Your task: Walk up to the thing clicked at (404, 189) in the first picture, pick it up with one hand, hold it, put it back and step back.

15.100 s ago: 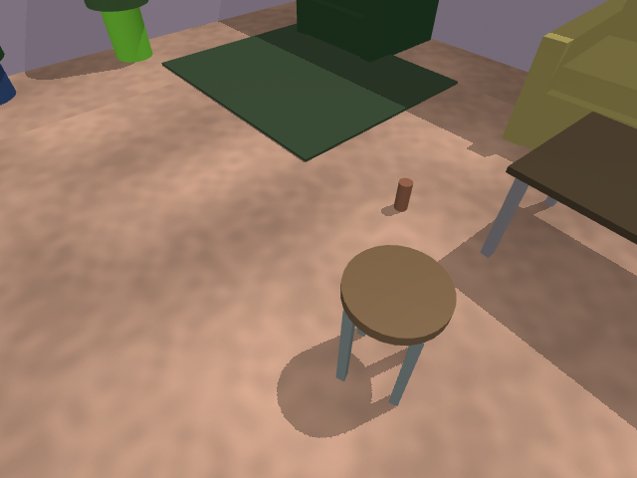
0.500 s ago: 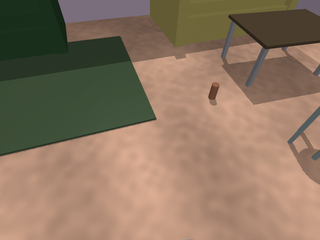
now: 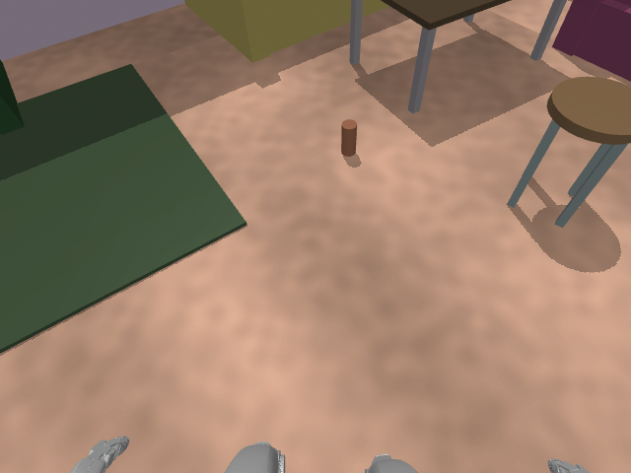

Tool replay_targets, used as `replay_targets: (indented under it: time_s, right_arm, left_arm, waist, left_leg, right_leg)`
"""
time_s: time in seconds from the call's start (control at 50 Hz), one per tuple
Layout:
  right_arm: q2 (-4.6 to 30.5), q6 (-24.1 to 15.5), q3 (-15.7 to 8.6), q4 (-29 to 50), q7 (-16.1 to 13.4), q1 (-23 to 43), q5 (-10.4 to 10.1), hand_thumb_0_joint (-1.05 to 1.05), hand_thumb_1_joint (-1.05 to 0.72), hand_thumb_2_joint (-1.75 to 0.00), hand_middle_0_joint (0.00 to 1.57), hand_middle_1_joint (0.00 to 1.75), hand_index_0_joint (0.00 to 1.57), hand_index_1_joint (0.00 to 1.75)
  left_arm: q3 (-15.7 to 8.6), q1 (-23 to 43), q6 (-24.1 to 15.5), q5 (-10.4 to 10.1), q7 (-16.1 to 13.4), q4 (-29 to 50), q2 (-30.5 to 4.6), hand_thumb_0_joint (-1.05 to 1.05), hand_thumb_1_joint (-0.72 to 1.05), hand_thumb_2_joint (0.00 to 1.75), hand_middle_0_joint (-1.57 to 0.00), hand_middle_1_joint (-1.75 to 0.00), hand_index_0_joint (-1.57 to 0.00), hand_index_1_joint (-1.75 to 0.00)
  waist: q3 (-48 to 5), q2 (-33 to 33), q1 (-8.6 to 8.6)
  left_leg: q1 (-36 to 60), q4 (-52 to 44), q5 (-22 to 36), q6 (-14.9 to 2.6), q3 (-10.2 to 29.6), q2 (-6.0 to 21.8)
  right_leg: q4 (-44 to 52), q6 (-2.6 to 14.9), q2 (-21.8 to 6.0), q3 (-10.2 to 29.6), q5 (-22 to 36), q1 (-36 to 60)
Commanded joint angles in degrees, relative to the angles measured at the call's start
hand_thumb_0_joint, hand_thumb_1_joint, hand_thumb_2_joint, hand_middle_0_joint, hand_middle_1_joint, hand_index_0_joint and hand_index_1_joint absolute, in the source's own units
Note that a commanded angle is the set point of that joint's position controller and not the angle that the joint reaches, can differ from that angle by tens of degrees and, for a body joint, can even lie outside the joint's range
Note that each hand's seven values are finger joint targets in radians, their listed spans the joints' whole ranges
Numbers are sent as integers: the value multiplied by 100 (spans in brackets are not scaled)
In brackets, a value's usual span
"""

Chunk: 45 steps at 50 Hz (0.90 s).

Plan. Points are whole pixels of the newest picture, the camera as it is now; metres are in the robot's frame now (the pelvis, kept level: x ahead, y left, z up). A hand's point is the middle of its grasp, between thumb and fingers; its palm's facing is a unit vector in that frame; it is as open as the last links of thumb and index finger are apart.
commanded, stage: walk up
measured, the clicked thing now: (348, 138) +1.46 -0.06 -0.67
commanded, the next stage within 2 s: stand in 1.30 s
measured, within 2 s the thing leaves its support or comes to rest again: neither
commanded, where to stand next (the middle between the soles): +0.04 +0.03 m, yaw -12 degrees
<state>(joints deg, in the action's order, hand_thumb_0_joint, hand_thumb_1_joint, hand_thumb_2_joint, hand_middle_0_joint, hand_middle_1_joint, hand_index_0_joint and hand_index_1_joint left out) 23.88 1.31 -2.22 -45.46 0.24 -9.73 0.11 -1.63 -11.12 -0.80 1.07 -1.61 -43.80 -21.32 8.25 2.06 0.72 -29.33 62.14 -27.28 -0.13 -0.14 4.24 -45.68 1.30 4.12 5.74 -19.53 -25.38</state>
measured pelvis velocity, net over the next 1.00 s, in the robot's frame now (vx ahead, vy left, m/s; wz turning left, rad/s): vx -0.02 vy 0.03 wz -0.25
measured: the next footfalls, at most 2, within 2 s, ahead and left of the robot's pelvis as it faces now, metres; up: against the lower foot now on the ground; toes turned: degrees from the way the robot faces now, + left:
left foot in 0.12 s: +0.06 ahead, +0.16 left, +0.00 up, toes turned -8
right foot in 0.38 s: +0.02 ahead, -0.11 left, +0.00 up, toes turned -6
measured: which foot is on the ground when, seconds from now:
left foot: up 0.00-0.10, down 0.12-1.00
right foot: down 0.00-0.14, up 0.16-0.36, down 0.38-1.00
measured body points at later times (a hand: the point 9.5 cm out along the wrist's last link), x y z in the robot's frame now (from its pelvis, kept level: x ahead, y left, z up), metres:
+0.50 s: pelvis -0.02 +0.01 +0.00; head +0.01 +0.00 +0.45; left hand +0.12 +0.32 -0.11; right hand +0.00 -0.32 -0.11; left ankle +0.01 +0.16 -0.69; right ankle -0.02 -0.11 -0.71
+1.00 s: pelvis -0.02 +0.03 +0.03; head +0.00 +0.02 +0.48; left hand +0.15 +0.30 -0.10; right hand -0.02 -0.28 -0.10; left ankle +0.02 +0.16 -0.71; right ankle -0.02 -0.11 -0.71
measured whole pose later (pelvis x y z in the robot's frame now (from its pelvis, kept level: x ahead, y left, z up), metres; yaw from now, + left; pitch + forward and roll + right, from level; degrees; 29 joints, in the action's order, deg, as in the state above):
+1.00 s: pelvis -0.02 +0.03 +0.03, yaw -14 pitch -2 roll +1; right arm 21.0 -1.0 0.0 -62.4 1.2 -6.8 0.4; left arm -0.8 -6.4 -1.0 -0.3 -0.1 -61.6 -20.4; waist 3.3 -0.3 1.0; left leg -12.7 30.3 -15.6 1.7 -5.1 3.9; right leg -31.8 -1.4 1.7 8.3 -14.9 -15.1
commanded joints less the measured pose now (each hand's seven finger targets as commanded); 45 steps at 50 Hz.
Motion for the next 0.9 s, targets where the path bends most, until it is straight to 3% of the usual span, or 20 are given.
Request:
replay_targets:
  time_s: [0.0, 0.04, 0.08, 0.1, 0.12, 0.14, 0.2, 0.28, 0.34, 0.36, 0.38, 0.4, 0.44, 0.52, 0.54, 0.58, 0.62, 0.68, 0.78, 0.88]
  right_arm:
    - [1102, -156, -398, 259, -136, -289, 24, 0, -90, -90, 20, 30, 20, 30]
    - [1031, -237, -404, 142, -132, -411, 28, 0, -90, -90, 20, 30, 20, 30]
    - [1012, -320, -439, -33, -140, -866, 137, 0, -90, -90, 20, 30, 20, 30]
    - [1455, -381, -543, 25, -171, -836, 240, 0, -90, -90, 20, 30, 20, 30]
    - [1994, -377, -660, 135, -125, -510, 102, 0, -90, -90, 20, 30, 20, 30]
    - [1992, -399, -715, 191, -107, -274, 111, 0, -90, -90, 20, 30, 20, 30]
    - [1538, -421, -512, 194, -191, -80, 134, 0, -90, -90, 20, 30, 20, 30]
    - [1494, -350, -464, 180, -105, -229, 210, 0, -90, -90, 20, 30, 20, 30]
    - [1349, -222, -342, 195, -54, -63, 118, 0, -90, -90, 20, 30, 20, 30]
    - [1068, -218, -248, 210, -53, -184, 96, 0, -90, -90, 20, 30, 20, 30]
    - [680, -234, -121, 329, -31, -89, 17, 0, -90, -90, 20, 30, 20, 30]
    - [996, -187, -232, 265, -145, 220, 34, 0, -90, -90, 20, 30, 20, 30]
    - [1078, -218, -254, -9, -113, 67, -4, 0, -90, -90, 20, 30, 20, 30]
    - [1014, -313, -242, -529, -56, -441, 25, 0, -90, -90, 20, 30, 20, 30]
    - [1073, -339, -271, -568, -69, -427, 65, 0, -90, -90, 20, 30, 20, 30]
    - [1416, -376, -280, -548, -40, 32, 39, 0, -90, -90, 20, 30, 20, 30]
    - [1226, -341, -181, -587, -6, 477, 76, 0, -90, -90, 20, 30, 20, 30]
    - [1078, -318, -121, -828, 12, 319, 85, 0, -90, -90, 20, 30, 20, 30]
    - [1062, -375, -96, -1052, 20, 510, 61, 0, -90, -90, 20, 30, 20, 30]
    - [1019, -397, -68, -1247, -11, 553, 16, 0, -90, -90, 20, 30, 20, 30]
  left_arm:
    - [-559, -253, -98, 57, -129, 416, -1691, 0, 90, 90, -20, -30, -20, -30]
    - [-543, -76, -39, 8, -105, 445, -1635, 0, 90, 90, -20, -30, -20, -30]
    - [-460, 174, 27, -68, -73, 514, -1409, 0, 90, 90, -20, -30, -20, -30]
    - [-372, 48, 35, -116, -67, 559, -1058, 0, 90, 90, -20, -30, -20, -30]
    - [-419, 120, 22, -94, -143, 491, -1218, 0, 90, 90, -20, -30, -20, -30]
    - [-467, 211, 2, -8, -185, 416, -1517, 0, 90, 90, -20, -30, -20, -30]
    - [-525, -52, -17, -113, -29, 81, -1402, 0, 90, 90, -20, -30, -20, -30]
    - [-492, 5, -105, -82, 124, -11, -1181, 0, 90, 90, -20, -30, -20, -30]
    - [-497, -523, -182, -4, 51, -379, -1162, 0, 90, 90, -20, -30, -20, -30]
    - [-586, -667, -222, 50, -1, -448, -1404, 0, 90, 90, -20, -30, -20, -30]
    - [-635, -571, -292, 107, -59, -326, -1805, 0, 90, 90, -20, -30, -20, -30]
    - [-617, -319, -279, 53, -47, -286, -2027, 0, 90, 90, -20, -30, -20, -30]
    - [-467, 16, -296, -17, -27, -274, -1627, 0, 90, 90, -20, -30, -20, -30]
    - [-358, 489, -218, -31, 13, -369, -1523, 0, 90, 90, -20, -30, -20, -30]
    - [-321, 513, -188, -51, 28, -384, -1402, 0, 90, 90, -20, -30, -20, -30]
    - [-285, 350, -143, -117, 39, -595, -1242, 0, 90, 90, -20, -30, -20, -30]
    - [-279, 118, -156, -70, 48, -843, -1214, 0, 90, 90, -20, -30, -20, -30]
    - [-316, 526, -192, -59, 97, -923, -1414, 0, 90, 90, -20, -30, -20, -30]
    - [-216, 600, -175, -89, 108, -1175, -1175, 0, 90, 90, -20, -30, -20, -30]
    - [-172, 707, -190, -123, 88, -1352, -1152, 0, 90, 90, -20, -30, -20, -30]
  waist:
    - [-1205, -1252, -128]
    - [-1261, -1184, -12]
    - [-1288, -912, 267]
    - [-1313, 318, 247]
    - [-1258, 1280, 270]
    - [-976, 954, 210]
    - [-666, 581, -20]
    - [-1001, 1105, 141]
    - [-1122, 738, -203]
    - [-1218, 208, -262]
    - [-1205, -976, -267]
    - [-1103, -998, -274]
    - [-860, -474, -38]
    - [-944, -1018, 261]
    - [-952, -854, 279]
    - [-793, 81, 7]
    - [-663, -86, -223]
    - [-373, -278, 26]
    - [-690, -240, -44]
    - [-1110, -278, -1]
  left_leg:
    - [152, -608, -142, -70, 52, -165]
    - [787, -1496, 124, -113, -26, -377]
    - [1823, -2711, 819, -245, 192, -301]
    - [2239, -3435, 939, -595, 1821, 839]
    - [1878, -3912, 1733, -1470, 3202, 2243]
    - [1649, -3846, 2126, -1920, 3467, 2531]
    - [1494, -3189, 3053, -1244, 1381, 1345]
    - [1667, -2944, 2826, -1098, 835, 1060]
    - [1047, -2105, 2562, -709, 352, 792]
    - [394, -1511, 2345, -481, 274, 677]
    - [-577, -754, 1165, -19, -74, 85]
    - [-48, -678, -827, -60, 236, 94]
    - [225, -896, -800, -89, 303, 150]
    - [1649, -2459, 1153, -158, -151, -100]
    - [1925, -2761, 1348, -204, 98, 44]
    - [1034, -3588, 143, -626, 1338, 889]
    - [682, -3638, -472, -507, 989, 735]
    - [895, -3257, -92, -172, 332, 150]
    - [1336, -3818, 103, -272, 490, 404]
    - [1867, -3810, 1384, -219, 210, 410]
  right_leg:
    - [1004, 1225, -1335, 1965, 2680, 789]
    - [742, 1085, -1108, 1759, 2614, 440]
    - [185, 661, -857, 1350, 2101, -341]
    - [-885, 217, -281, 868, 1138, -1103]
    - [-1737, -84, 312, 181, -1325, -1177]
    - [-2282, -134, -30, 441, -1493, -1228]
    - [-2135, -90, -174, 80, -1040, -856]
    - [-390, -121, -166, -627, -1060, 80]
    - [1531, 16, 40, -889, 315, 1466]
    - [1606, 161, -262, -103, 423, 2160]
    - [1965, 690, -1567, 2180, 835, 2349]
    - [1852, 1519, -2307, 2871, 1475, 1284]
    - [1643, 1253, -1840, 1950, 1636, 1102]
    - [1343, 596, -1049, 905, 1419, 200]
    - [1229, 466, -954, 807, 1149, -60]
    - [926, 182, -448, 327, -245, 397]
    - [1377, 230, -475, 490, -641, 850]
    - [2067, 407, -855, 1323, -990, 390]
    - [1955, 218, -588, 725, 106, 689]
    - [1819, 147, -704, 671, 1712, 1095]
